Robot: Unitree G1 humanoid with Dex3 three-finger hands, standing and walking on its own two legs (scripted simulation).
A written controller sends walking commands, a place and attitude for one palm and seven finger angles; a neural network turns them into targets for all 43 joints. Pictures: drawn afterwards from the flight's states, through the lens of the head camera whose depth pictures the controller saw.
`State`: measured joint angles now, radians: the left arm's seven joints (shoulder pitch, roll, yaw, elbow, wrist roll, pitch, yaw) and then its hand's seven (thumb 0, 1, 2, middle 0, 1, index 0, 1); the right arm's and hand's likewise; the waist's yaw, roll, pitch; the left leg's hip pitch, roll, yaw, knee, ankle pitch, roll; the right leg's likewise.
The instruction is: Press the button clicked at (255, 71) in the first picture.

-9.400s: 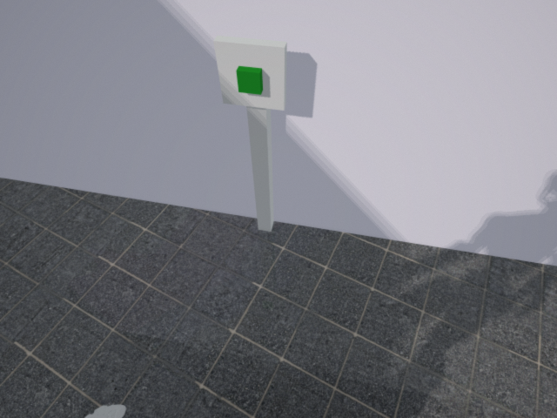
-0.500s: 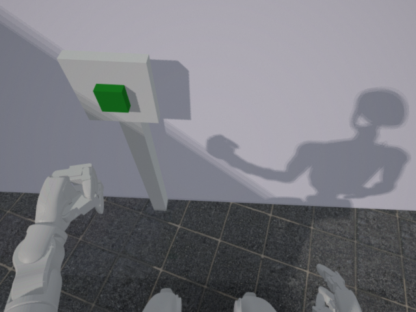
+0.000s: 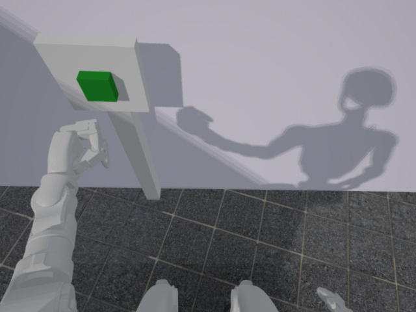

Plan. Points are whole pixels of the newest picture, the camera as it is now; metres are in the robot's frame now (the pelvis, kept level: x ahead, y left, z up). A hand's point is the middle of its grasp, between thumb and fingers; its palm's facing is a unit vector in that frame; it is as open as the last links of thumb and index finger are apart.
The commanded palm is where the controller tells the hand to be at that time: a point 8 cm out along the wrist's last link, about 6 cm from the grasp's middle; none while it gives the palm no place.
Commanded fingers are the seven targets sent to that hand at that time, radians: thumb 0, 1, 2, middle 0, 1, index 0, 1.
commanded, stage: aim a knuckle at the button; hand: left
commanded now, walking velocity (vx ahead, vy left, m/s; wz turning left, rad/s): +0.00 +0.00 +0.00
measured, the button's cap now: (99, 85) +0.55 +0.23 +0.07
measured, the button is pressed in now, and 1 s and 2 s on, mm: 0 0 9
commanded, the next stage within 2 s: press the button with the knuckle in 0.94 s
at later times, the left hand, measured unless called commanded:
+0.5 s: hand (107, 132) +0.45 +0.21 +0.03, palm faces +0.00 -1.00 -0.03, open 3.1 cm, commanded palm +0.42 +0.26 +0.04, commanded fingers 0.00 0.90 0.90 -1.30 -1.50 -1.30 -1.50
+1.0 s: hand (106, 135) +0.44 +0.21 +0.04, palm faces +0.01 -1.00 -0.02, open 3.1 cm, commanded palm +0.42 +0.25 +0.04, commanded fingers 0.00 0.90 0.90 -1.30 -1.50 -1.30 -1.50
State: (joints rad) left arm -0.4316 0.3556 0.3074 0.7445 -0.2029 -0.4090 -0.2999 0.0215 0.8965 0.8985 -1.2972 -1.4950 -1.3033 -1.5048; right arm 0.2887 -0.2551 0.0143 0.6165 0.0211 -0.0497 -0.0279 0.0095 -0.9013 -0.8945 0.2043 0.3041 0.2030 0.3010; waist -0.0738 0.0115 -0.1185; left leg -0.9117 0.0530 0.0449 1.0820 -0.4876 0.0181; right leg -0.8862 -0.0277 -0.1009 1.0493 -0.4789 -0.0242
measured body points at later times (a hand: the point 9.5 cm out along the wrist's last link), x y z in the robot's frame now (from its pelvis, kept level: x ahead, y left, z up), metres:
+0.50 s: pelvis +0.00 +0.01 -0.01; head +0.13 +0.02 +0.42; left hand +0.45 +0.26 +0.04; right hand +0.03 -0.26 -0.12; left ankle +0.02 +0.11 -0.66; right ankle +0.01 -0.11 -0.66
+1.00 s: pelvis +0.00 +0.01 +0.00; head +0.12 +0.03 +0.43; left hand +0.44 +0.26 +0.04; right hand +0.08 -0.25 -0.12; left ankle +0.02 +0.11 -0.66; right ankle +0.01 -0.11 -0.66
